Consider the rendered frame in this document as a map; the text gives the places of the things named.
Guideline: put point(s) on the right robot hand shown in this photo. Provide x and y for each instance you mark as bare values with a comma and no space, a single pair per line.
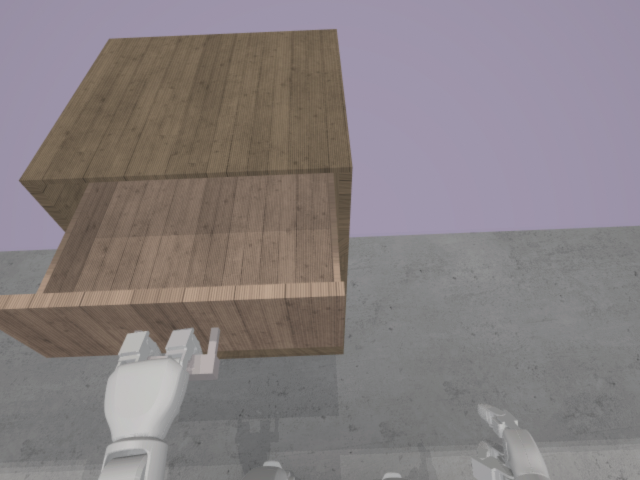
519,454

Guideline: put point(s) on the handle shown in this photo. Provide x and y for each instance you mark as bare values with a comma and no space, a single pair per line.
204,366

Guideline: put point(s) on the cabinet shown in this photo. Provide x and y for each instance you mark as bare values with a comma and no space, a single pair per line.
203,106

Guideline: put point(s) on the left robot forearm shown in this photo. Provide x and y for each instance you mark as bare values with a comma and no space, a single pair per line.
135,458

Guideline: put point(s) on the drawer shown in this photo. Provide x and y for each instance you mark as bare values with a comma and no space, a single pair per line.
256,256

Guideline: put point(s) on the left robot hand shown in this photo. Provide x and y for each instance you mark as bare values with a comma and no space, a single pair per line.
143,396

